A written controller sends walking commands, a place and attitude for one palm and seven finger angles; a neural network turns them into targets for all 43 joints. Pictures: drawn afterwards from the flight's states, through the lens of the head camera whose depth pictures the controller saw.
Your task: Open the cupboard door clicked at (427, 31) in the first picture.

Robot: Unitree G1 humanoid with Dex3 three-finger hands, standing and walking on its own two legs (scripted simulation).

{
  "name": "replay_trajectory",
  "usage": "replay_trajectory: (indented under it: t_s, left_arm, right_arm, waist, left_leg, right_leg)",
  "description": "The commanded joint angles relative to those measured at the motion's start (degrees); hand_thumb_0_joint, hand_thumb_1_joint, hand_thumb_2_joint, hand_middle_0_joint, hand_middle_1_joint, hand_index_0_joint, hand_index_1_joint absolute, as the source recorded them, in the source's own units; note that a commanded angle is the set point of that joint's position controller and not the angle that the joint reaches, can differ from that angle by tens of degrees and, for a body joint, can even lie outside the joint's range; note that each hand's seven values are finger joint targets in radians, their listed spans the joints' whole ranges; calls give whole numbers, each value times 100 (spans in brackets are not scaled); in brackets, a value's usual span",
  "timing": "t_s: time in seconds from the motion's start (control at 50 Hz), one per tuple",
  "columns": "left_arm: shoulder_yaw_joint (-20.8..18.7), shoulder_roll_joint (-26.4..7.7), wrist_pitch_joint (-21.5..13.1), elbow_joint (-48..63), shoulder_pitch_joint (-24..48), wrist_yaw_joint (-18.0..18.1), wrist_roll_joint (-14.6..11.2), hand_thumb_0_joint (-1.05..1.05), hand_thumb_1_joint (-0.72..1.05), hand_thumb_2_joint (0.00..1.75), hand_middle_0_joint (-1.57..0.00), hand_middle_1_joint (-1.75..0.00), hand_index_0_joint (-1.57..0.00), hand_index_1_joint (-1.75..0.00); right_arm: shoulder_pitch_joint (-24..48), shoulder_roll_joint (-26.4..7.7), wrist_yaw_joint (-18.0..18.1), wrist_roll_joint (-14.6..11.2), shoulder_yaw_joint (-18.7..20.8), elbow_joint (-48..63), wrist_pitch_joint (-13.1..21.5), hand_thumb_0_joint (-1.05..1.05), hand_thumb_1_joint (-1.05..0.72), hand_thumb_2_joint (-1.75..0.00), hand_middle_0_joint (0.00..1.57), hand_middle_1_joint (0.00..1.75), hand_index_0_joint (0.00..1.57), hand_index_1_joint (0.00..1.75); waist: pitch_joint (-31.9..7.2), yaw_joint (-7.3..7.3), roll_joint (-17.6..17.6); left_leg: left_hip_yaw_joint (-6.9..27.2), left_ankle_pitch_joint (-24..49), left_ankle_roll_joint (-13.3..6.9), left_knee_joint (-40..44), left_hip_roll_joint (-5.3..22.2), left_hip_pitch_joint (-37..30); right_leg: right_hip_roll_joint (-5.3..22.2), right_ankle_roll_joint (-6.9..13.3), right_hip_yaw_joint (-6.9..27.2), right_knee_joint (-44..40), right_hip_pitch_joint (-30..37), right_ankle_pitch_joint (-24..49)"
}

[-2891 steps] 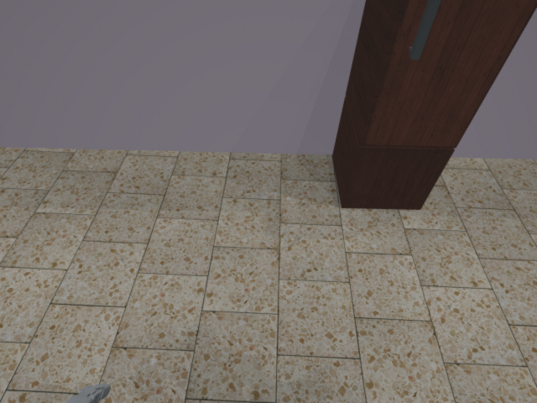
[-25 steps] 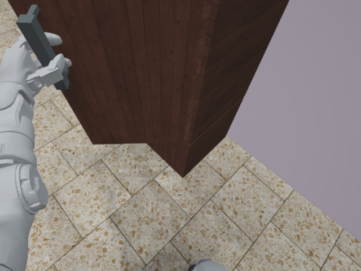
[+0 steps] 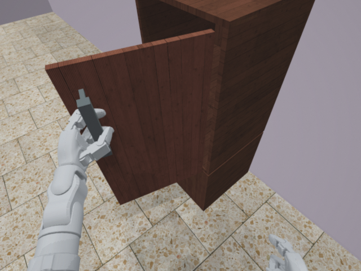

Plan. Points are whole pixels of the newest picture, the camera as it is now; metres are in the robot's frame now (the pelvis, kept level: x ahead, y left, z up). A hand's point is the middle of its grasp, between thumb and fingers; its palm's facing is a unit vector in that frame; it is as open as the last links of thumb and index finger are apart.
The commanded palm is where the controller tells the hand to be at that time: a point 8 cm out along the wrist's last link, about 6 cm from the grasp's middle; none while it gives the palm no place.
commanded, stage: pull the door open along its arc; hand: left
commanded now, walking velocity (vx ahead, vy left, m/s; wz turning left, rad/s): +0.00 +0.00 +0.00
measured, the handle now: (95, 124) +0.41 +0.20 +0.12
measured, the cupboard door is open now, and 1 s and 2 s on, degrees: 74 98 99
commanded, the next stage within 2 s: open thumb and fingers to let go in 0.46 s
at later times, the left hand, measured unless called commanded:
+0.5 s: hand (139, 173) +0.28 +0.08 +0.12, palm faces +0.36 -0.93 +0.04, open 6.5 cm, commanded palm +0.23 +0.12 +0.12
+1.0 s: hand (142, 177) +0.27 +0.08 +0.13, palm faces +0.36 -0.93 +0.01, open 11.0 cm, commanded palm +0.23 +0.12 +0.12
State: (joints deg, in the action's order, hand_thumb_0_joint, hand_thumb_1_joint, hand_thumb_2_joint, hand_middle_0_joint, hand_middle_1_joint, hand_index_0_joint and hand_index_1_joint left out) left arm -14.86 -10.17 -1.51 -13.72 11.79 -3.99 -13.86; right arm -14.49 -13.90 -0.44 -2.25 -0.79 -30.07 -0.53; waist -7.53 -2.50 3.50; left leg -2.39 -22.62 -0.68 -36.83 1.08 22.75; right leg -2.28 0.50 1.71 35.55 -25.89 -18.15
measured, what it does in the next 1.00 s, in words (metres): stands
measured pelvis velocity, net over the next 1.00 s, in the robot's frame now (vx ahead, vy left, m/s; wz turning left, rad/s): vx -0.03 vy -0.02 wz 0.08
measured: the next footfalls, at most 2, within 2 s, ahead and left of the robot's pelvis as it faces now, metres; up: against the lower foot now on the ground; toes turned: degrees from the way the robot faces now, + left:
none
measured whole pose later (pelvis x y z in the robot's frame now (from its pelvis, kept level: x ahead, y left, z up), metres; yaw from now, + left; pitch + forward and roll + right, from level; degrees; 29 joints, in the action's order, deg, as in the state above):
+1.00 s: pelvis -0.03 -0.02 +0.01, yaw +4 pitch -2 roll +0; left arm 10.3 5.7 8.2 1.3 1.5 26.8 0.4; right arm -7.5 -9.3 2.2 2.4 -2.1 -35.9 -4.0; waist -1.6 1.0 3.2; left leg 1.8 -18.4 0.3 -32.2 0.0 11.5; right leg -1.0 1.7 -2.5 31.2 -13.1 -15.8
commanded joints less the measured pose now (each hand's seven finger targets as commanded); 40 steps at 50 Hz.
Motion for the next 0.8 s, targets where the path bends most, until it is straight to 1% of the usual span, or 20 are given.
replay_trajectory:
  t_s: [0.0,0.02,0.06,0.08,0.12,0.14,0.16,0.24,0.26,0.34,0.46,0.48,0.52,0.54,0.56,0.58,0.62,0.7,0.72,0.78]
  left_arm:
    - [-769,-963,-85,1698,756,1382,222,0,90,90,-40,-135,-40,-135]
    - [-648,-831,-24,1869,769,1600,319,0,90,90,-40,-135,-40,-135]
    - [-410,-646,131,1962,784,2020,556,0,90,90,-40,-135,-40,-135]
    - [-190,-430,217,2056,791,2214,675,0,90,90,-40,-135,-40,-135]
    - [151,-148,357,2369,741,2569,924,0,90,90,-40,-135,-40,-135]
    - [354,25,433,2353,542,2642,1008,0,90,90,-40,-135,-40,-135]
    - [470,57,471,2369,526,2683,1087,0,90,90,-40,-135,-40,-135]
    - [1074,501,506,2786,370,2636,1181,0,90,90,-40,-135,-40,-135]
    - [1233,634,500,2801,244,2599,1183,0,90,90,-40,-135,-40,-135]
    - [1621,989,450,3366,-217,2553,1109,0,90,90,-40,-135,-40,-135]
    - [2269,1463,490,3711,-944,2758,1301,0,90,90,-40,-135,-40,-135]
    - [2329,1458,487,3841,-882,2833,1365,0,90,90,-40,-135,-40,-135]
    - [2284,1366,512,3661,-484,2985,1500,0,90,90,-40,-135,-40,-135]
    - [2162,1178,514,3560,95,3086,1595,0,90,90,-40,-135,-40,-135]
    - [2098,1136,517,3418,37,3145,1663,0,83,87,-40,-134,-40,-134]
    - [2133,1166,513,3399,68,3183,1714,0,76,84,-39,-134,-39,-134]
    - [2226,1349,517,3270,-35,3188,1664,0,62,78,-38,-132,-38,-132]
    - [2296,1506,496,3108,171,3068,1450,0,34,66,-36,-129,-36,-129]
    - [2201,1428,479,3082,249,3052,1416,0,27,63,-35,-128,-35,-128]
    - [2179,1362,469,3058,392,3026,1454,0,6,54,-34,-126,-34,-126]
  right_arm:
    - [360,-480,63,83,214,588,220,0,-90,-90,20,30,20,30]
    - [452,-442,86,110,203,575,202,0,-90,-90,20,30,20,30]
    - [576,-404,141,170,189,521,133,0,-90,-90,20,30,20,30]
    - [683,-348,149,191,152,524,106,0,-90,-90,20,30,20,30]
    - [809,-296,168,253,130,524,58,0,-90,-90,20,30,20,30]
    - [824,-292,182,280,122,516,24,0,-90,-90,20,30,20,30]
    - [817,-318,204,304,130,501,-10,0,-90,-90,20,30,20,30]
    - [987,-258,277,340,93,507,-66,0,-90,-90,20,30,20,30]
    - [1007,-255,295,345,99,499,-65,0,-90,-90,20,30,20,30]
    - [1158,-196,311,376,79,563,7,0,-90,-90,20,30,20,30]
    - [1261,-146,242,428,105,558,85,0,-90,-90,20,30,20,30]
    - [1259,-145,221,437,106,558,90,0,-90,-90,20,30,20,30]
    - [1293,-130,242,470,101,462,87,0,-90,-90,20,30,20,30]
    - [1288,-141,274,489,81,382,74,0,-90,-90,20,30,20,30]
    - [1282,-97,297,484,100,330,63,0,-90,-90,20,30,20,30]
    - [1354,-86,308,495,97,353,61,0,-90,-90,20,30,20,30]
    - [1353,-46,321,490,78,338,40,0,-90,-90,20,30,20,30]
    - [1413,-13,350,459,50,306,29,0,-90,-90,20,30,20,30]
    - [1402,-22,366,466,37,292,23,0,-90,-90,20,30,20,30]
    - [1438,-8,366,459,25,299,-20,0,-90,-90,20,30,20,30]
  waist:
    - [-1104,499,-410]
    - [-1153,509,-354]
    - [-1058,462,-561]
    - [-954,474,-434]
    - [-1035,474,-313]
    - [-986,470,-356]
    - [-985,397,-609]
    - [-877,380,-551]
    - [-768,344,-661]
    - [-709,423,-600]
    - [-378,418,-836]
    - [-437,402,-790]
    - [-285,345,-895]
    - [-254,284,-896]
    - [-229,349,-1044]
    - [-243,363,-871]
    - [-407,403,-865]
    - [-374,390,-847]
    - [-400,396,-967]
    - [-382,423,-794]
  left_leg:
    - [8,2520,80,416,-69,-258]
    - [9,2450,76,432,-76,-328]
    - [41,2254,52,462,-71,-367]
    - [47,2183,55,526,-72,-412]
    - [43,2218,48,542,-85,-548]
    - [43,2198,45,560,-83,-574]
    - [58,2163,16,550,-78,-626]
    - [52,2039,-3,634,-91,-819]
    - [76,2030,-12,642,-69,-893]
    - [88,1983,-14,692,-100,-1038]
    - [160,2001,-30,610,-103,-1103]
    - [169,1975,-27,606,-113,-1096]
    - [191,1836,-39,558,-142,-1070]
    - [201,1755,-53,542,-171,-1052]
    - [211,1686,-55,561,-163,-1069]
    - [197,1666,-60,563,-178,-1100]
    - [190,1726,-52,594,-197,-1138]
    - [191,1684,-34,657,-187,-1211]
    - [208,1708,-41,674,-196,-1204]
    - [223,1769,-28,734,-176,-1233]
  right_leg:
    - [136,51,-370,-232,1645,2832]
    - [154,52,-340,-274,1678,2737]
    - [187,40,-282,-408,1716,2491]
    - [218,48,-268,-461,1713,2402]
    - [261,58,-245,-502,1789,2400]
    - [267,58,-246,-525,1820,2407]
    - [283,38,-212,-602,1883,2455]
    - [317,34,-176,-723,1958,2415]
    - [316,26,-181,-784,1938,2408]
    - [337,9,-182,-842,2012,2383]
    - [381,-9,-191,-913,1905,2424]
    - [401,2,-176,-901,1900,2344]
    - [431,-7,-117,-982,1752,2111]
    - [453,-12,-67,-1018,1666,1939]
    - [445,-2,-44,-1123,1669,1663]
    - [464,13,-5,-1141,1659,1601]
    - [445,40,-89,-1086,1762,1676]
    - [418,23,-149,-1127,1764,1651]
    - [416,13,-148,-1132,1807,1704]
    - [409,60,-170,-1108,1816,1674]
